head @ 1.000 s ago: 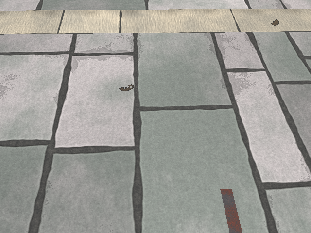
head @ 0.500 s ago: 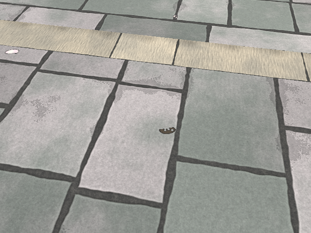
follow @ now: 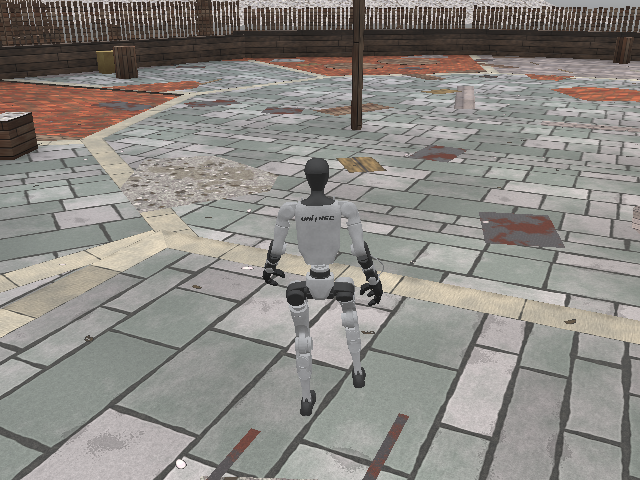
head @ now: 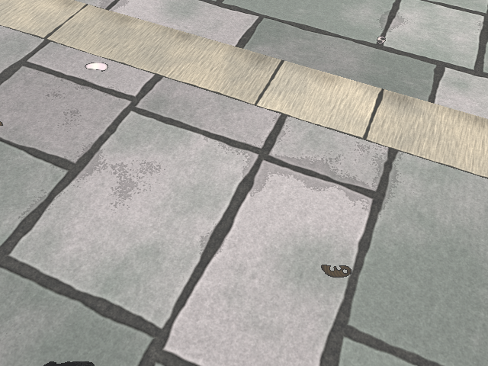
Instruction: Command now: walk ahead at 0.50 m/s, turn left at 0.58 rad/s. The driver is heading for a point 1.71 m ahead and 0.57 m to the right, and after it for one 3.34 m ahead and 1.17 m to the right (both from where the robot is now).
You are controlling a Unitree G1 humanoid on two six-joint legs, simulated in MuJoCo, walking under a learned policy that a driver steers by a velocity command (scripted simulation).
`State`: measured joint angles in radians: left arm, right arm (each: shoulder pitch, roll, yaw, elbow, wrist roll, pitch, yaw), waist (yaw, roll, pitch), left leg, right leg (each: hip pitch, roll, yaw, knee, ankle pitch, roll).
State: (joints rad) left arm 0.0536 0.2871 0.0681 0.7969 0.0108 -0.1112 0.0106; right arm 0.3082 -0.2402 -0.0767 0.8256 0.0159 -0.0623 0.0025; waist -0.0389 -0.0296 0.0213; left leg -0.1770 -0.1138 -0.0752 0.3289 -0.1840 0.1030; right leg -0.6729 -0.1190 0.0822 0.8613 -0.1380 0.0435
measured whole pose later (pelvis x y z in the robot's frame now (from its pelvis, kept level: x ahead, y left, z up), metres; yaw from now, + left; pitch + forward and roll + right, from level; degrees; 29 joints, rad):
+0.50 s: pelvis +0.30 -0.08 +0.00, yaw -6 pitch +2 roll +1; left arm 0.35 0.25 0.05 0.83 -0.02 -0.08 -0.02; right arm 0.12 -0.27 -0.06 0.71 -0.02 -0.09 -0.01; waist 0.06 0.02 0.02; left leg -0.63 0.07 -0.09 0.86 -0.19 -0.02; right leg -0.19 0.11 0.09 0.32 -0.16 -0.10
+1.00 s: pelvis +0.57 -0.07 +0.00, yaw -23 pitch +2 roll +2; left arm 0.20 0.33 0.08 0.67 -0.02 -0.02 -0.01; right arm 0.30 -0.27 -0.08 0.80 -0.01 -0.10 0.01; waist -0.05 -0.06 0.02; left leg -0.13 -0.03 0.10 0.30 -0.20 0.03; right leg -0.68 -0.09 0.07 1.05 -0.23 0.01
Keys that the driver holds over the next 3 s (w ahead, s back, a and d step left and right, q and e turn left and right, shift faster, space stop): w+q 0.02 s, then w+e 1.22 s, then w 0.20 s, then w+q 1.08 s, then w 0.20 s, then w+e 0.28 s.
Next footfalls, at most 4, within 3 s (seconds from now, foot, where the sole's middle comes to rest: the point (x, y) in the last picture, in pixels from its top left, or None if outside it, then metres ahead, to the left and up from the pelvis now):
0.22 right None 0.33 -0.14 -0.78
0.74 left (229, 311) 0.62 0.02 -0.78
1.24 right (347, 264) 0.77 -0.34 -0.78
1.80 left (325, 167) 1.16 -0.33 -0.78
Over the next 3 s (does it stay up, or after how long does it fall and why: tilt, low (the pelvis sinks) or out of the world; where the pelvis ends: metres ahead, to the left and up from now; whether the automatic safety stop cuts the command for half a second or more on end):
stays up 1.63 -0.47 -0.01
